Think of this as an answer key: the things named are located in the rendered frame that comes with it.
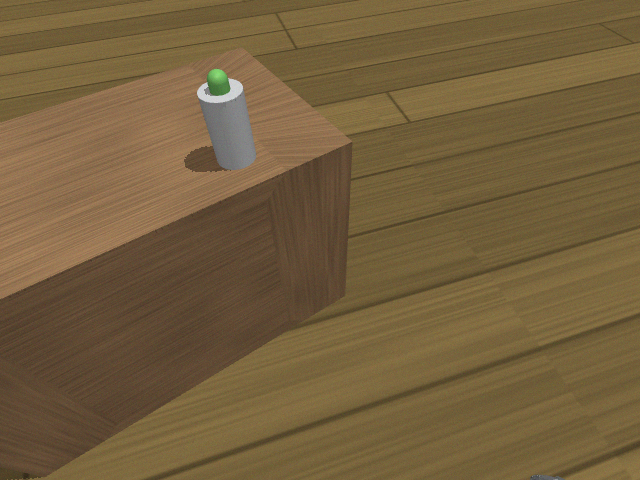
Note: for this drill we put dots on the bottle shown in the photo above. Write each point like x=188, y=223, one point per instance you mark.
x=224, y=107

